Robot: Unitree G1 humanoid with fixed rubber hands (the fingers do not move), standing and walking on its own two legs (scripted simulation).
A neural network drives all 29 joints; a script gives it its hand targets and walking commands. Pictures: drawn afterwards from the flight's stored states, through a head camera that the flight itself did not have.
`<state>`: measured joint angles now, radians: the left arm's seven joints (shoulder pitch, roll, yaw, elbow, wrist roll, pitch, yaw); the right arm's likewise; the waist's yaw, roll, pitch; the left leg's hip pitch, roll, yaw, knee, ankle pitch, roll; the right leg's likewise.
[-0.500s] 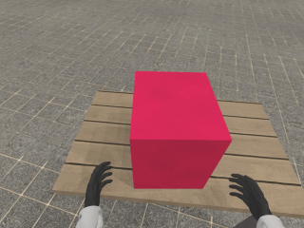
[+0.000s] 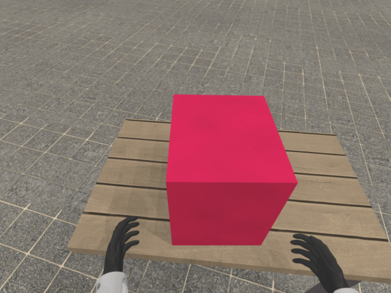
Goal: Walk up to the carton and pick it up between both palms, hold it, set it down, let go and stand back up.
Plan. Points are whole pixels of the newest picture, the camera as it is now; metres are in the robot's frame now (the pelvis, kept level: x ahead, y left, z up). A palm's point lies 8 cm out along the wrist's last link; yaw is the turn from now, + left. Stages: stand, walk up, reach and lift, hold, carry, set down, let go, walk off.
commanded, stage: set down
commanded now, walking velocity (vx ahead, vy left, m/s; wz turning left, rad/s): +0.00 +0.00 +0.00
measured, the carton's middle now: (217, 170) +0.45 -0.01 -0.03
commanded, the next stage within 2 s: let go in 1.42 s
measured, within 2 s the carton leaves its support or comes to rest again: neither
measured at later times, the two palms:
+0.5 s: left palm (113, 266) +0.19 +0.20 -0.04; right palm (328, 280) +0.21 -0.24 -0.04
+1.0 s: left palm (104, 267) +0.19 +0.22 -0.05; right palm (318, 285) +0.20 -0.22 -0.05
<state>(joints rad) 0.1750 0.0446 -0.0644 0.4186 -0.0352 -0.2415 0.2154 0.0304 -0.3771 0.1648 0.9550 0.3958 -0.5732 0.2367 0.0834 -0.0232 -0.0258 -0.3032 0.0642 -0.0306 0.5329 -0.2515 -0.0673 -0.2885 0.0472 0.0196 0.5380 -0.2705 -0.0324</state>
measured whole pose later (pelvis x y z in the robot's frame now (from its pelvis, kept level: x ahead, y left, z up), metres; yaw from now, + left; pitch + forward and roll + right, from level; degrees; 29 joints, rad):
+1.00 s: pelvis +0.02 +0.01 +0.01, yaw +1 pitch -2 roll -1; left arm 0.23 0.07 -0.01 0.41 0.02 -0.09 0.11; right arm 0.12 -0.33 0.16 0.93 0.21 -0.48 0.12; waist 0.08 -0.03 0.02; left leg -0.16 0.05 -0.03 0.46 -0.26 -0.05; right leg -0.12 0.03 0.02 0.41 -0.25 -0.01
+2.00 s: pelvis +0.02 +0.02 +0.01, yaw +1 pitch -3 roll +0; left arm 0.23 0.28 0.03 0.54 0.02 0.06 0.03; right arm 0.12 -0.24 0.06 0.83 -0.03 -0.12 -0.01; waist 0.08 -0.04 0.04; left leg -0.14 0.04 -0.03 0.46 -0.26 -0.04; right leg -0.11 0.02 0.02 0.43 -0.27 0.00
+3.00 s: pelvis +0.01 +0.02 +0.01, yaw +1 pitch -5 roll -1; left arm 0.23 0.36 0.00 0.99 0.01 0.00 0.01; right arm 0.12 -0.32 0.06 0.92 -0.02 -0.02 0.00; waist 0.08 0.01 0.03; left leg -0.14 0.04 -0.03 0.46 -0.24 -0.04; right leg -0.11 0.02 0.02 0.43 -0.24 0.00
